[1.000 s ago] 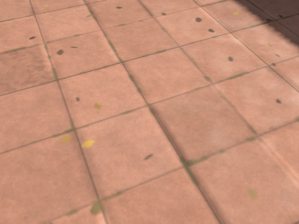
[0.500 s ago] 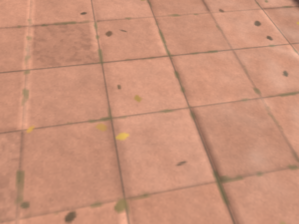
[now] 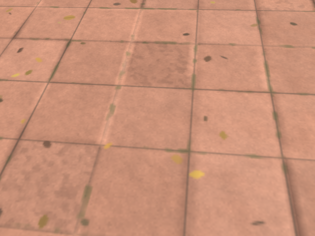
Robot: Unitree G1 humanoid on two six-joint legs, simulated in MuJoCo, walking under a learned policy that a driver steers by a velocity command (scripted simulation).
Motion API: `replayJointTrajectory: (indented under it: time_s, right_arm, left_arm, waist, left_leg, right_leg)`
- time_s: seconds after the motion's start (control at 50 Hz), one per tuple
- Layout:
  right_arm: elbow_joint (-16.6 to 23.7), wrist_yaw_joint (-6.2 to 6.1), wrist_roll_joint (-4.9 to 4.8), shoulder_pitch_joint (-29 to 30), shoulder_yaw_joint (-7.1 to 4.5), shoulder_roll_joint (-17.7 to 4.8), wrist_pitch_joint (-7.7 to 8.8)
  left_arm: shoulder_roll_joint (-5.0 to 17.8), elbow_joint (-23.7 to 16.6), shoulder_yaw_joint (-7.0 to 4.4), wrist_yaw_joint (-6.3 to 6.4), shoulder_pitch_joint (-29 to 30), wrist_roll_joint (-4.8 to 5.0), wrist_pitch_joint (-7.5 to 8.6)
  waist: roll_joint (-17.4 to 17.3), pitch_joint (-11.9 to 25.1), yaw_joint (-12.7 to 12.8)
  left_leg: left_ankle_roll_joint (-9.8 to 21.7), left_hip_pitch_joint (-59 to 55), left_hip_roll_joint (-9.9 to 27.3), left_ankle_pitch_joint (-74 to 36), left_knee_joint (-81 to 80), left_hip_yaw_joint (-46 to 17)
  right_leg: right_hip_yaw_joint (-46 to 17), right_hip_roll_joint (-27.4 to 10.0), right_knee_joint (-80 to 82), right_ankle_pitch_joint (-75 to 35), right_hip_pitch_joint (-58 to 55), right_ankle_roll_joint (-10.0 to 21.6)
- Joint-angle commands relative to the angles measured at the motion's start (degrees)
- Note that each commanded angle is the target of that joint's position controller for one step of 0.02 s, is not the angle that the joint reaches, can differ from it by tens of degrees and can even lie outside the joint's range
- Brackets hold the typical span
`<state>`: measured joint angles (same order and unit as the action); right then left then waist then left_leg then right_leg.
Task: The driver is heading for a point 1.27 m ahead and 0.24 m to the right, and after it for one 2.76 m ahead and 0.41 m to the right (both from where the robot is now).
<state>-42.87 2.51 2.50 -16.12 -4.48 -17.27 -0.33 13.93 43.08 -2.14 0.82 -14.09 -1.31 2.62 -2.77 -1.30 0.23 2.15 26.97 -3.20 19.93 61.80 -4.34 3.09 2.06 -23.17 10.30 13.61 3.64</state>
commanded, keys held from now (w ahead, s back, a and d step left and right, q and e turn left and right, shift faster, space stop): w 0.42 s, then w+e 0.58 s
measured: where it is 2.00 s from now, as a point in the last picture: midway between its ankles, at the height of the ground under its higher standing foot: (197, 149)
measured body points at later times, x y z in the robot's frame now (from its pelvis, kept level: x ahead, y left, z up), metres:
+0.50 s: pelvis +0.19 +0.07 +0.00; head +0.20 +0.09 +0.45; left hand +0.23 +0.33 -0.14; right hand +0.28 -0.18 -0.11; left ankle +0.16 +0.14 -0.74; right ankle +0.19 -0.07 -0.67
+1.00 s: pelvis +0.46 +0.02 -0.01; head +0.49 +0.02 +0.44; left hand +0.59 +0.28 -0.14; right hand +0.50 -0.24 -0.14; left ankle +0.44 +0.18 -0.65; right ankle +0.48 -0.01 -0.74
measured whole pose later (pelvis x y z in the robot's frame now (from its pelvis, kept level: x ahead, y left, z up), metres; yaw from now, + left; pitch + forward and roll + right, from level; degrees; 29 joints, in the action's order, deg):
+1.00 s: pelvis +0.46 +0.02 -0.01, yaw -13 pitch +0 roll +0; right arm -46.9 0.1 2.3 -13.1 -1.2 -13.4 4.4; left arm 15.5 49.2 -4.0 -0.6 -15.2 -0.4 1.8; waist -0.6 -3.3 0.0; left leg 0.2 27.8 3.7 18.6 68.9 -1.0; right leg 1.9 8.8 -25.0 9.9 15.5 8.9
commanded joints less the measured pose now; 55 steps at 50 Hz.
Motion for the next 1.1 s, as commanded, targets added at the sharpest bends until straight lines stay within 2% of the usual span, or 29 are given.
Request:
replayJointTrajectory:
  time_s: [0.02, 0.1, 0.16, 0.22, 0.26, 0.3, 0.32, 0.34, 0.36, 0.38, 0.4, 0.46, 0.5, 0.58, 0.64, 0.7, 0.76, 0.8, 0.82, 0.84, 0.86, 0.88, 0.9, 0.92, 0.94, 0.96, 1.0, 1.04, 1.1]
  right_arm:
    - [2.7, 0.92, -0.12, -1.0, -0.08, -1.7, 0.67]
    - [3.7, 0.91, 0.08, 4.6, 0.78, -0.9, 0.93]
    - [5.1, 1.19, -0.09, 10.0, 1.8, 0.4, 1.49]
    - [6.0, 0.95, -0.48, 13.1, 2.13, 0.4, 1.98]
    - [6.0, 0.51, -0.53, 12.0, 2.06, 0.1, 2.55]
    - [2.9, -0.41, 0.16, 3.6, 1.53, -0.7, 3.66]
    - [0.3, -1.27, 0.95, -5.4, 0.38, -3.9, 4.39]
    - [-0.2, -2.09, 1.36, -12.3, -1.21, -10.7, 4.51]
    - [-1.0, -2.41, -0.31, -12.7, -1.38, -10.6, 4.12]
    - [-0.5, -2.15, -0.75, -8.5, -0.28, -6.9, 4.07]
    - [-0.3, -1.75, -1.03, -5.4, 0.45, -4.1, 4.37]
    - [-0.7, -1.98, -1.14, -2.5, 1.48, -0.8, 5.55]
    - [-2.4, -2.23, -1.45, -4.8, 1.36, -1.1, 6.21]
    - [-5.1, -2.49, -1.39, -7.8, 1.71, -0.4, 6.57]
    - [-6.3, -2.7, -1.36, -7.7, 1.96, -0.3, 6.86]
    - [-8.5, -3.44, -1.42, -10.3, 1.88, -1.4, 6.83]
    - [-9.9, -4.25, -1.23, -10.2, 1.57, -3.6, 6.3]
    - [-10.1, -4.72, -0.72, -9.3, 1.06, -5.5, 5.32]
    - [-9.8, -4.7, -0.89, -8.7, 0.89, -6.3, 4.87]
    - [-8.1, -4.4, -1.03, -8.8, 1.22, -5.2, 4.98]
    - [-4.8, -3.1, -1.93, -11.2, 2.05, 0.4, 5.51]
    - [-3.5, -2.77, -1.32, -5.5, 1.33, -4.3, 6.28]
    - [-2.0, -2.51, -1.77, -1.1, 1.69, -3.7, 7.09]
    - [-2.1, -2.58, -1.78, -0.9, 1.81, -3.4, 7.5]
    - [-1.7, -2.65, -0.92, 0.0, 1.82, -2.8, 6.73]
    - [-2.1, -2.55, 0.06, -1.6, 2.04, -2.2, 5.41]
    - [-1.9, -2.18, 0.73, -2.2, 2.23, -1.1, 3.38]
    - [-0.4, -1.94, 0.65, 1.0, 2.35, -0.7, 2.6]
    - [2.5, -1.77, 0.4, 9.2, 2.36, -1.1, 2.39]
  left_arm:
    - [6.2, -1.5, -1.66, -0.73, -2.7, 0.05, 2.27]
    - [7.0, 0.5, -2.07, -1.31, -5.6, 0.22, 2.81]
    - [7.7, 2.1, -2.37, -1.67, -7.8, 0.28, 2.82]
    - [8.5, 3.7, -2.61, -2.0, -10.3, 0.06, 2.45]
    - [9.3, 4.6, -2.83, -2.05, -10.9, 0.15, 1.98]
    - [8.5, 5.5, -2.52, -1.82, -10.9, 0.59, 1.46]
    - [6.0, 4.6, -1.63, -1.8, -9.8, 0.61, 1.6]
    - [0.4, 0.9, 0.03, -2.19, -8.7, 1.44, 1.98]
    - [6.1, 1.2, -1.5, -1.65, -7.1, 0.03, 1.56]
    - [6.9, 1.3, -1.9, -1.95, -5.9, -0.13, 1.43]
    - [6.0, 1.8, -1.65, -2.48, -5.3, 0.16, 1.55]
    - [4.1, 4.2, -1.45, -3.31, -7.1, -0.51, 0.04]
    - [3.3, 4.0, -1.48, -3.62, -5.4, -0.39, -0.52]
    - [2.6, 1.9, -1.35, -3.67, 2.1, -0.37, -0.85]
    - [1.3, 0.1, -0.44, -4.05, 7.9, -0.48, -0.65]
    - [1.0, -2.1, 0.26, -4.5, 13.4, -0.56, -0.57]
    - [2.1, -2.1, -0.09, -4.11, 11.2, -0.54, -0.57]
    - [4.2, 0.3, -1.1, -3.56, 2.2, -0.7, -0.35]
    - [6.0, 2.8, -2.11, -3.19, -5.7, -1.15, 0.09]
    - [10.7, 4.4, -3.79, -2.32, -13.5, -1.76, 0.11]
    - [15.9, 2.9, -5.26, -1.84, -10.3, -0.66, -0.58]
    - [15.0, 2.9, -5.4, -1.78, -10.3, 1.04, -1.23]
    - [12.5, 3.0, -4.77, -1.26, -6.9, 1.11, -1.25]
    - [9.4, 3.4, -4.02, -1.17, -5.0, 1.0, -1.1]
    - [8.0, 3.4, -3.59, -1.06, -3.3, 1.02, -0.63]
    - [7.0, 3.2, -3.17, -0.97, -1.9, 1.08, -0.24]
    - [7.6, 3.4, -3.14, -1.24, -2.8, 1.32, 0.86]
    - [9.1, 3.7, -3.51, -1.29, -4.2, 1.36, 1.2]
    - [9.3, 4.3, -3.61, -1.25, -7.9, 1.53, 0.97]
  waist:
    - [8.0, 0.7, 0.0]
    - [7.7, -1.1, 1.0]
    - [8.1, -1.7, 2.4]
    - [9.0, -2.4, 3.7]
    - [8.8, -2.4, 2.6]
    - [5.7, 0.3, -1.7]
    - [0.0, 6.0, -5.7]
    - [-13.7, 10.8, -7.7]
    - [-9.5, 7.1, -7.3]
    - [-4.2, 2.6, -4.7]
    - [-2.0, 0.9, -3.0]
    - [-2.7, 0.0, 0.0]
    - [-1.9, -0.6, 0.3]
    - [-1.2, -3.2, -0.5]
    - [-1.3, -4.4, -1.1]
    - [-0.7, -5.8, -2.5]
    - [-2.0, -2.9, -0.7]
    - [-3.0, 2.8, 3.3]
    - [-1.9, 7.3, 6.8]
    - [3.1, 12.8, 9.8]
    - [18.4, 18.1, 4.4]
    - [8.6, 17.6, 6.9]
    - [5.2, 9.3, 5.5]
    - [0.4, 3.5, 2.7]
    - [-0.8, 1.1, 0.6]
    - [-0.3, 0.9, -1.1]
    - [1.4, 1.4, -2.1]
    - [2.7, 0.3, -1.7]
    - [4.5, -1.4, 1.1]
  left_leg:
    - [-0.3, 8.1, 1.8, -4.9, -0.8, -2.2]
    - [-1.3, 9.9, 3.6, -8.3, -10.3, 0.0]
    - [-1.6, 5.8, 5.3, -9.1, -18.9, 4.5]
    - [-0.7, 0.0, 4.5, -6.0, -25.9, 7.5]
    - [0.8, -5.1, 3.6, -4.9, -30.1, 8.8]
    - [2.5, -19.2, 1.6, -6.4, -36.9, 8.7]
    - [4.1, -30.9, 7.6, -1.5, -39.8, 0.6]
    - [9.4, -43.3, 24.1, 13.7, -47.9, -24.6]
    - [12.3, -38.7, 26.8, 13.4, -50.9, -32.7]
    - [11.8, -34.9, 24.0, 9.0, -49.7, -25.8]
    - [10.4, -30.3, 20.9, 2.4, -50.4, -19.8]
    - [7.4, -25.4, 15.4, -13.3, -53.0, -7.5]
    - [7.0, -25.3, 15.0, -23.4, -53.2, -2.9]
    - [6.4, -25.4, 14.7, -31.1, -54.2, 3.9]
    - [5.5, -24.4, 13.6, -34.1, -54.6, 8.7]
    - [4.9, -27.7, 15.2, -38.7, -54.1, 10.9]
    - [3.7, -33.4, 16.2, -59.7, -45.5, 13.6]
    - [3.5, -34.5, 16.7, -69.8, -30.4, 15.0]
    - [3.1, -29.7, 15.8, -63.0, -18.1, 15.8]
    - [2.2, -17.5, 13.5, -42.7, -0.5, 16.3]
    - [-1.2, 7.5, -0.5, 8.9, 22.4, 12.2]
    - [-0.5, 15.6, 1.2, 6.4, 25.4, 1.4]
    - [-0.2, 17.6, 4.9, 0.7, 21.7, 0.7]
    - [-0.4, 14.3, 7.1, -2.0, 15.1, 1.4]
    - [-1.1, 10.7, 8.5, -2.0, 10.6, 1.0]
    - [-2.0, 7.2, 8.9, -1.8, 8.2, 1.2]
    - [-3.2, 5.1, 8.9, -1.8, 4.2, 2.4]
    - [-4.4, 6.6, 9.0, -5.7, -0.8, 3.5]
    - [-5.5, 10.7, 8.8, -13.8, -9.8, 4.1]
  right_leg:
    - [-16.0, -14.4, 15.7, 9.5, -5.9, 7.2]
    - [-12.7, -15.2, 17.6, 8.4, -6.9, 7.9]
    - [-9.7, -15.0, 17.3, 6.2, -5.3, 8.0]
    - [-8.7, -15.2, 15.0, 5.8, -4.1, 8.0]
    - [-9.1, -16.4, 12.2, 4.2, -3.3, 7.9]
    - [-5.7, -13.7, 2.2, -4.1, 1.0, 6.0]
    - [-1.4, -9.8, -11.0, -4.7, 5.9, 4.0]
    - [4.9, -2.1, -29.7, 13.0, 23.2, 0.6]
    - [-0.5, -1.7, -38.8, 19.1, 30.1, 1.4]
    - [-3.6, -5.0, -41.4, 14.5, 31.1, 2.2]
    - [-4.2, -6.4, -40.1, 10.2, 29.0, 2.0]
    - [-3.4, -7.1, -38.6, 4.3, 24.3, 0.1]
    - [-4.4, -6.2, -39.5, 1.7, 25.9, -0.7]
    - [-5.2, -5.0, -35.0, -4.9, 30.5, -1.5]
    - [-1.9, -4.6, -24.7, -11.0, 27.1, -1.1]
    - [2.1, -4.1, -16.2, -11.2, 24.4, 0.7]
    - [5.5, -0.3, -12.6, -5.1, 18.0, 4.2]
    - [6.4, 3.3, -11.3, 0.3, 8.3, 6.9]
    - [4.7, 4.3, -7.3, -0.2, -2.9, 8.8]
    - [-8.3, -5.3, -5.6, 6.4, -16.6, 12.2]
    - [-42.7, -21.5, 1.0, 5.4, -32.8, 22.2]
    - [-45.5, -21.1, 6.0, 4.7, -32.6, 23.0]
    - [-36.8, -20.1, 7.2, 1.7, -25.2, 20.8]
    - [-31.3, -17.9, 8.6, -5.1, -15.7, 18.0]
    - [-27.0, -14.7, 9.1, -10.0, -9.6, 15.8]
    - [-23.6, -12.4, 9.9, -13.2, -5.7, 14.7]
    - [-20.3, -10.1, 10.5, -17.9, -2.7, 14.4]
    - [-18.8, -8.4, 11.6, -17.0, -0.9, 13.6]
    - [-19.2, -6.9, 11.9, -15.8, -2.6, 11.0]
Next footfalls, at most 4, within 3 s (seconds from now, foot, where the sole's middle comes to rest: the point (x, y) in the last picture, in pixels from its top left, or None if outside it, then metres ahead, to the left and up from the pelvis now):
0.32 left None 0.20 0.14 -0.78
0.84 right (180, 229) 0.52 -0.02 -0.78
1.36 left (164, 159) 0.87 0.04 -0.78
1.86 right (225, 144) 0.95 -0.27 -0.78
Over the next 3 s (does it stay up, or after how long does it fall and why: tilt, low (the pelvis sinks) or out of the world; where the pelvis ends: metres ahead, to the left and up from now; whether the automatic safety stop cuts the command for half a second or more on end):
stays up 1.43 -0.38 -0.02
